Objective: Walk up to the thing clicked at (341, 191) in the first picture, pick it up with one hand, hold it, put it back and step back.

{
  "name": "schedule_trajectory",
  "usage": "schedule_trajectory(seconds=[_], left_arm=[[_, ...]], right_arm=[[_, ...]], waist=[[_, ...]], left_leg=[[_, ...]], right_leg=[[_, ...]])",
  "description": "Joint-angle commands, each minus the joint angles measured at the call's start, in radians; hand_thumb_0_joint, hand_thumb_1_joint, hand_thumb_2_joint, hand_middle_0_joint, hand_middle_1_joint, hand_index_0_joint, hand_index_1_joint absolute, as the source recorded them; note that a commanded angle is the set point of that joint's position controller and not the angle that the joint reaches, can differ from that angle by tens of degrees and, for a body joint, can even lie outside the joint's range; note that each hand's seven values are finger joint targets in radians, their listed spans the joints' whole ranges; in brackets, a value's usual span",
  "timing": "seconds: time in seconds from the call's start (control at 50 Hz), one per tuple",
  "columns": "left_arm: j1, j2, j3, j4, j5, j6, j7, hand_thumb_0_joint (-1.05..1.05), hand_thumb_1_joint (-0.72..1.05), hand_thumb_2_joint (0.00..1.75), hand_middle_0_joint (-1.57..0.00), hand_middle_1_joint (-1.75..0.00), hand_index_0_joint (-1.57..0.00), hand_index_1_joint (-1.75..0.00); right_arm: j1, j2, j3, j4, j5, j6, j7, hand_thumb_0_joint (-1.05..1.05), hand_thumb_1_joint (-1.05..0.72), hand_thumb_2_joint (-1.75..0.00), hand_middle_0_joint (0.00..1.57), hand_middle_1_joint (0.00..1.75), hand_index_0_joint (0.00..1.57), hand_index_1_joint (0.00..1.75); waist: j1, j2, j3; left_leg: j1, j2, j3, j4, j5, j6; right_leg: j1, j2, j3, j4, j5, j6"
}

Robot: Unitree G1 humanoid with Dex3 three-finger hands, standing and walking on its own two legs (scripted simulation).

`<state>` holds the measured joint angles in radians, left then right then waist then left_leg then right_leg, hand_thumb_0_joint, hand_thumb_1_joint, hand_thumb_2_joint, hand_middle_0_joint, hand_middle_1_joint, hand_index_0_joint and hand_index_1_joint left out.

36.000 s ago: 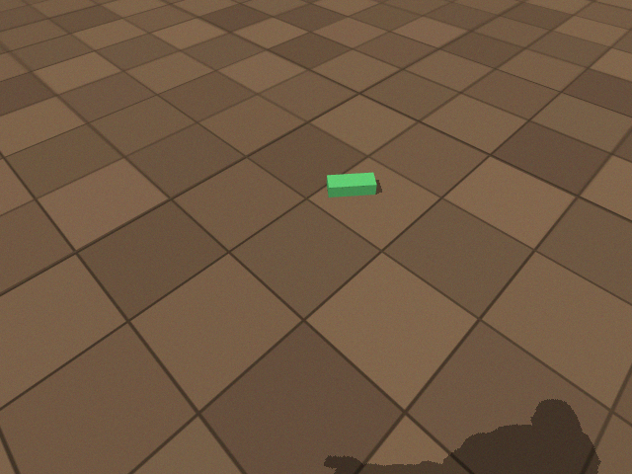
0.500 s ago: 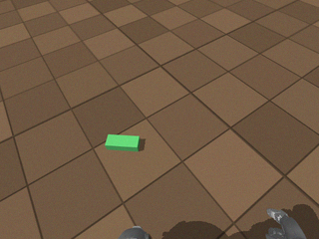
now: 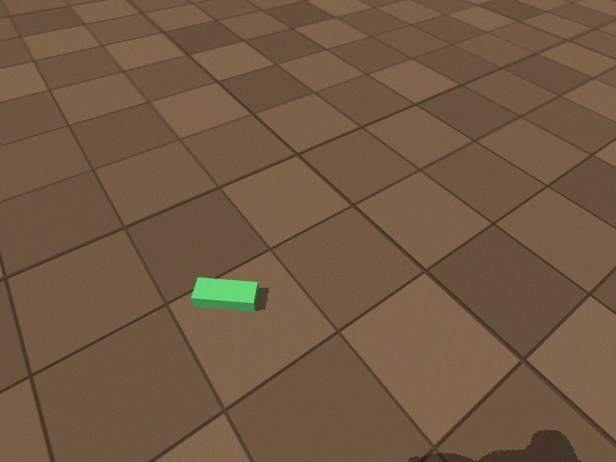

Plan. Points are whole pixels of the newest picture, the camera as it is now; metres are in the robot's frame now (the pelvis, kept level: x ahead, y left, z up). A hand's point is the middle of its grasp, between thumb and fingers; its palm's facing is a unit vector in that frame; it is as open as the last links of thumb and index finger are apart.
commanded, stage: walk up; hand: left
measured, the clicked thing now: (226, 294) +0.80 +0.27 -0.74
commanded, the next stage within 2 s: stand in 0.92 s
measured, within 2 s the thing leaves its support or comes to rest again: neither
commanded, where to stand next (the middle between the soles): +0.41 +0.03 m, yaw -1 degrees
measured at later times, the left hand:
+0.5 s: hand out of the picture +0.14 +0.25 -0.15, palm faces +0.04 -0.94 -0.34, open 7.4 cm
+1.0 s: hand out of the picture +0.12 +0.26 -0.15, palm faces +0.04 -0.94 -0.34, open 7.4 cm
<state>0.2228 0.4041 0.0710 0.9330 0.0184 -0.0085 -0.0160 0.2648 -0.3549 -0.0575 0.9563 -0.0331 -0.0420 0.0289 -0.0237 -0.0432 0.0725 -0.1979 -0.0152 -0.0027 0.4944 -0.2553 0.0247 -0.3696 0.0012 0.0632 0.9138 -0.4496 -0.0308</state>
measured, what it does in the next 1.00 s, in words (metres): steps on the spot: right foot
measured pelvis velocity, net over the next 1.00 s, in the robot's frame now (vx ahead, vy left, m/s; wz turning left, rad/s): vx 0.04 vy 0.00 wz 0.03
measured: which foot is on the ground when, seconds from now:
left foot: down 0.00-1.00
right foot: up 0.00-0.12, down 0.14-1.00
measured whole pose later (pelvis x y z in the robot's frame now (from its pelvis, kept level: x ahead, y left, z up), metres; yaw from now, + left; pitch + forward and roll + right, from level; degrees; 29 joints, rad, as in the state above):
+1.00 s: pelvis +0.04 +0.00 +0.01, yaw +2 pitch -2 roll +0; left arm 0.09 0.35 0.02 1.12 0.01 -0.01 0.00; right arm 0.05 -0.33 -0.01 1.10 -0.01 -0.01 0.01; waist 0.02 0.00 0.06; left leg -0.09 -0.01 -0.02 0.37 -0.24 0.00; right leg -0.15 -0.05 -0.04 0.36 -0.17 0.03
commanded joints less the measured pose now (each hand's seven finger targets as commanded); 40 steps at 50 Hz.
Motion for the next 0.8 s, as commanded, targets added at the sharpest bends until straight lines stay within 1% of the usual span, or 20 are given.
schedule_trajectory(seconds=[0.0, 0.04, 0.08, 0.1, 0.12, 0.14, 0.16, 0.18, 0.2, 0.24, 0.3, 0.32, 0.34, 0.36, 0.38, 0.4, 0.42, 0.48, 0.6, 0.78], left_arm=[[-0.020, 0.158, 0.039, -0.067, -0.006, -0.033, 0.001, 0.00, 0.90, 0.90, -0.20, -0.30, -0.20, -0.30], [-0.023, 0.153, 0.039, -0.057, -0.005, -0.039, 0.005, 0.00, 0.90, 0.90, -0.20, -0.30, -0.20, -0.30], [0.025, 0.138, 0.041, -0.025, -0.004, -0.044, 0.015, 0.00, 0.90, 0.90, -0.20, -0.30, -0.20, -0.30], [0.057, 0.139, 0.045, -0.004, -0.002, -0.046, 0.024, 0.00, 0.90, 0.90, -0.20, -0.30, -0.20, -0.30], [0.053, 0.175, 0.051, -0.005, 0.005, -0.049, 0.030, 0.00, 0.90, 0.90, -0.20, -0.30, -0.20, -0.30], [0.040, 0.221, 0.062, -0.013, 0.015, -0.054, 0.035, 0.00, 0.90, 0.90, -0.20, -0.30, -0.20, -0.30], [-0.028, 0.263, 0.059, -0.038, 0.012, -0.055, 0.035, 0.00, 0.90, 0.90, -0.20, -0.30, -0.20, -0.30], [-0.117, 0.286, 0.060, -0.061, 0.013, -0.051, 0.030, 0.00, 0.90, 0.90, -0.20, -0.30, -0.20, -0.30], [-0.153, 0.257, 0.052, -0.070, 0.010, -0.045, 0.029, 0.00, 0.90, 0.90, -0.20, -0.30, -0.20, -0.30], [-0.158, 0.214, 0.040, -0.060, 0.004, -0.046, 0.030, 0.00, 0.90, 0.90, -0.20, -0.30, -0.20, -0.30], [-0.137, 0.217, 0.041, -0.034, 0.002, -0.046, 0.025, 0.00, 0.90, 0.90, -0.20, -0.30, -0.20, -0.30], [-0.169, 0.219, 0.036, -0.036, -0.002, -0.041, 0.023, 0.00, 0.90, 0.90, -0.20, -0.30, -0.20, -0.30], [-0.174, 0.196, 0.033, -0.034, -0.009, -0.034, 0.023, 0.00, 0.90, 0.90, -0.20, -0.30, -0.20, -0.30], [-0.178, 0.164, 0.022, -0.034, -0.016, -0.032, 0.022, 0.00, 0.90, 0.90, -0.20, -0.30, -0.20, -0.30], [-0.168, 0.136, 0.015, -0.032, -0.026, -0.029, 0.021, 0.00, 0.90, 0.90, -0.20, -0.30, -0.20, -0.30], [-0.164, 0.125, 0.014, -0.019, -0.031, -0.026, 0.021, 0.00, 0.90, 0.90, -0.20, -0.30, -0.20, -0.30], [-0.162, 0.145, 0.019, 0.007, -0.030, -0.025, 0.022, 0.00, 0.90, 0.90, -0.20, -0.30, -0.20, -0.30], [-0.173, 0.162, 0.018, 0.026, -0.020, -0.039, 0.024, 0.00, 0.90, 0.90, -0.20, -0.30, -0.20, -0.30], [-0.187, 0.149, 0.005, 0.054, -0.027, -0.034, 0.028, 0.00, 0.90, 0.90, -0.20, -0.30, -0.20, -0.30], [-0.208, 0.146, -0.002, 0.092, -0.019, -0.027, 0.024, 0.00, 0.90, 0.90, -0.20, -0.30, -0.20, -0.30]], right_arm=[[-0.038, -0.261, -0.062, -0.085, 0.003, -0.022, -0.024, 0.00, -0.90, -0.90, 0.20, 0.30, 0.20, 0.30], [-0.063, -0.257, -0.053, -0.091, 0.004, -0.011, -0.025, 0.00, -0.90, -0.90, 0.20, 0.30, 0.20, 0.30], [-0.109, -0.248, -0.042, -0.101, 0.017, 0.005, -0.025, 0.00, -0.90, -0.90, 0.20, 0.30, 0.20, 0.30], [-0.128, -0.212, -0.027, -0.102, 0.028, 0.014, -0.026, 0.00, -0.90, -0.90, 0.20, 0.30, 0.20, 0.30], [-0.121, -0.180, -0.013, -0.108, 0.038, 0.017, -0.029, 0.00, -0.90, -0.90, 0.20, 0.30, 0.20, 0.30], [-0.094, -0.144, -0.001, -0.110, 0.045, 0.019, -0.031, 0.00, -0.90, -0.90, 0.20, 0.30, 0.20, 0.30], [-0.065, -0.140, 0.002, -0.097, 0.042, 0.028, -0.038, 0.00, -0.90, -0.90, 0.20, 0.30, 0.20, 0.30], [-0.030, -0.203, -0.021, -0.059, 0.038, 0.038, -0.041, 0.00, -0.90, -0.90, 0.20, 0.30, 0.20, 0.30], [-0.011, -0.217, -0.027, -0.040, 0.034, 0.036, -0.040, 0.00, -0.90, -0.90, 0.20, 0.30, 0.20, 0.30], [-0.021, -0.209, -0.020, -0.016, 0.035, 0.029, -0.036, 0.00, -0.90, -0.90, 0.20, 0.30, 0.20, 0.30], [-0.016, -0.191, -0.008, 0.005, 0.029, 0.019, -0.036, 0.00, -0.90, -0.90, 0.20, 0.30, 0.20, 0.30], [0.016, -0.185, -0.008, 0.021, 0.025, 0.014, -0.039, 0.00, -0.90, -0.90, 0.20, 0.30, 0.20, 0.30], [0.008, -0.181, -0.010, 0.032, 0.020, 0.008, -0.041, 0.00, -0.90, -0.90, 0.20, 0.30, 0.20, 0.30], [-0.002, -0.206, -0.020, 0.035, 0.012, 0.002, -0.044, 0.00, -0.90, -0.90, 0.20, 0.30, 0.20, 0.30], [-0.032, -0.231, -0.023, 0.029, 0.005, -0.002, -0.047, 0.00, -0.90, -0.90, 0.20, 0.30, 0.20, 0.30], [-0.117, -0.259, -0.025, 0.012, 0.012, -0.004, -0.044, 0.00, -0.90, -0.90, 0.20, 0.30, 0.20, 0.30], [-0.170, -0.264, -0.021, 0.014, 0.018, -0.002, -0.038, 0.00, -0.90, -0.90, 0.20, 0.30, 0.20, 0.30], [-0.157, -0.206, -0.003, 0.032, 0.024, -0.001, -0.038, 0.00, -0.90, -0.90, 0.20, 0.30, 0.20, 0.30], [-0.185, -0.208, -0.001, 0.056, 0.027, 0.005, -0.040, 0.00, -0.90, -0.90, 0.20, 0.30, 0.20, 0.30], [-0.241, -0.196, -0.003, 0.071, 0.024, 0.014, -0.037, 0.00, -0.90, -0.90, 0.20, 0.30, 0.20, 0.30]], waist=[[0.000, 0.216, -0.005], [0.005, 0.225, -0.023], [0.047, 0.203, -0.053], [0.073, 0.159, -0.072], [0.074, 0.092, -0.099], [0.063, -0.056, -0.109], [0.044, -0.117, -0.105], [0.029, -0.089, -0.068], [0.009, -0.086, -0.026], [0.011, -0.091, -0.028], [0.026, -0.141, -0.080], [0.000, -0.147, -0.097], [0.000, -0.123, -0.109], [0.000, -0.071, -0.137], [0.022, 0.003, -0.145], [0.054, 0.048, -0.120], [0.065, 0.067, -0.084], [0.037, 0.049, -0.135], [0.040, 0.095, -0.156], [0.037, 0.071, -0.117]], left_leg=[[0.032, 0.234, -0.235, -0.189, 0.079, 0.175], [-0.039, 0.216, -0.177, -0.138, 0.165, 0.160], [-0.118, 0.183, -0.121, -0.031, 0.180, 0.116], [-0.151, 0.158, -0.105, 0.047, 0.163, 0.080], [-0.205, 0.117, -0.083, 0.104, 0.094, 0.043], [-0.283, 0.036, -0.075, 0.209, -0.054, 0.004], [-0.237, -0.010, -0.067, 0.305, -0.281, -0.017], [-0.120, 0.022, -0.104, 0.381, -0.331, -0.025], [-0.084, 0.041, -0.089, 0.341, -0.319, -0.022], [-0.113, 0.026, -0.080, 0.281, -0.259, -0.013], [-0.084, 0.031, -0.024, 0.123, -0.174, -0.018], [-0.015, 0.028, -0.003, 0.013, -0.085, -0.020], [0.034, 0.036, -0.022, -0.085, 0.027, -0.019], [0.082, 0.080, -0.099, -0.098, 0.163, -0.005], [0.073, 0.165, -0.199, -0.134, 0.260, 0.024], [-0.007, 0.203, -0.233, -0.135, 0.226, 0.054], [-0.090, 0.192, -0.205, -0.111, 0.165, 0.066], [-0.036, 0.124, -0.104, -0.082, 0.257, 0.013], [0.037, 0.137, -0.103, -0.088, 0.417, 0.012], [0.026, 0.137, -0.112, -0.162, 0.249, 0.004]], right_leg=[[-0.063, -0.040, -0.047, -0.152, 0.021, 0.028], [0.066, -0.023, -0.080, -0.265, 0.080, 0.030], [0.234, 0.009, -0.121, -0.426, 0.240, 0.027], [0.309, 0.016, -0.108, -0.484, 0.302, 0.023], [0.369, -0.026, -0.040, -0.489, 0.338, 0.003], [0.387, -0.172, 0.184, -0.547, 0.309, -0.039], [0.234, -0.352, 0.393, -0.665, 0.101, -0.138], [0.072, -0.395, 0.425, -0.660, 0.013, -0.215], [0.008, -0.363, 0.371, -0.648, 0.011, -0.212], [0.068, -0.273, 0.226, -0.614, 0.095, -0.139], [0.157, -0.239, 0.164, -0.546, 0.254, -0.111], [0.130, -0.228, 0.124, -0.508, 0.316, -0.093], [0.136, -0.206, 0.087, -0.467, 0.397, -0.071], [0.120, -0.177, 0.053, -0.412, 0.472, -0.033], [0.113, -0.123, 0.011, -0.363, 0.427, 0.001], [0.153, -0.074, -0.034, -0.399, 0.291, 0.017], [0.217, -0.070, -0.036, -0.436, 0.206, 0.021], [0.294, -0.129, 0.002, -0.463, 0.445, -0.009], [0.290, -0.124, -0.035, -0.476, 0.503, 0.000], [0.291, -0.124, -0.036, -0.534, 0.417, 0.013]])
